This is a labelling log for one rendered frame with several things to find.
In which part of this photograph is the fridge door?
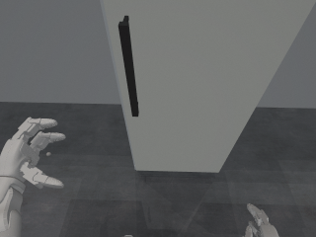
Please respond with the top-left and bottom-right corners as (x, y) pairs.
(103, 0), (316, 173)

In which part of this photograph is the right robot hand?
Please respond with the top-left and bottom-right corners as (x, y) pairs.
(243, 203), (279, 237)

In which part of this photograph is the left robot hand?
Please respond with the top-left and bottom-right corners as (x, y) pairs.
(0, 117), (66, 189)

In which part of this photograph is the left robot forearm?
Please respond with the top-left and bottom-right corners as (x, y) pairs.
(0, 176), (26, 237)

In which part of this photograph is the handle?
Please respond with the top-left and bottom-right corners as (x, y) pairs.
(118, 16), (139, 117)

